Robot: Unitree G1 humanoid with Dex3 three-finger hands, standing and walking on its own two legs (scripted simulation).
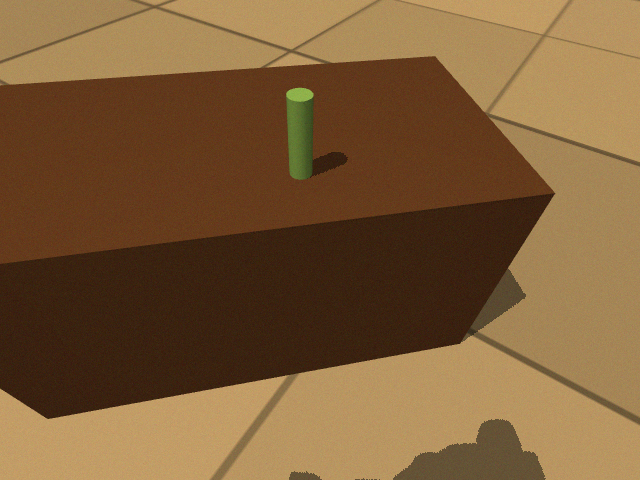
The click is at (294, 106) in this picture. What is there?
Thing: slim round
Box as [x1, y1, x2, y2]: [286, 88, 313, 179]
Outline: 294,88 286,93 289,172 291,176 294,178 303,179 310,176 312,171 313,94 310,90 305,88
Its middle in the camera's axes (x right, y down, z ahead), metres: -0.04 -0.22 +0.80
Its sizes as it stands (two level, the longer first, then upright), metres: 0.051 0.051 0.184
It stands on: a support 0.70 m high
